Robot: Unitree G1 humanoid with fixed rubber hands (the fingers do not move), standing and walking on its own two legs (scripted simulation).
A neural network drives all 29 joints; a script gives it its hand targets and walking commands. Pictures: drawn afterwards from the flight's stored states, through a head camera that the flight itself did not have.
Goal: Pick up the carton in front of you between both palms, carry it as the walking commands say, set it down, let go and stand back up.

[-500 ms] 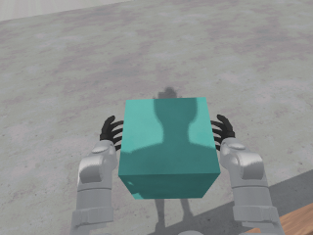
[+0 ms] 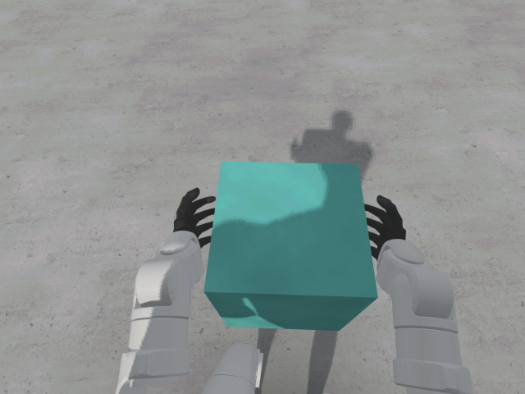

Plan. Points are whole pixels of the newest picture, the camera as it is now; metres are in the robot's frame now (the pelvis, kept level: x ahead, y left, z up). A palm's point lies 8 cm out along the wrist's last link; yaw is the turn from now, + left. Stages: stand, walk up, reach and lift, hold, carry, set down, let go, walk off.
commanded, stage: carry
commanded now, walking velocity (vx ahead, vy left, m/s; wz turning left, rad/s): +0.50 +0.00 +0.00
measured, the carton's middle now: (285, 254) +0.33 +0.04 -0.03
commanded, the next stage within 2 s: none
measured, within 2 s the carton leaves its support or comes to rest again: neither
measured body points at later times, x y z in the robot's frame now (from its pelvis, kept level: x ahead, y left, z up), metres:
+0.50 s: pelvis +0.36 +0.06 +0.05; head +0.38 +0.08 +0.50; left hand +0.68 +0.20 +0.11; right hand +0.66 -0.10 +0.11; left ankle +0.30 +0.15 -0.70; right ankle +0.46 -0.08 -0.66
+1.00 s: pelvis +0.68 +0.05 +0.03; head +0.65 +0.06 +0.48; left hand +0.93 +0.21 +0.13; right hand +0.93 -0.10 +0.13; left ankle +0.82 +0.17 -0.68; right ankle +0.56 -0.05 -0.70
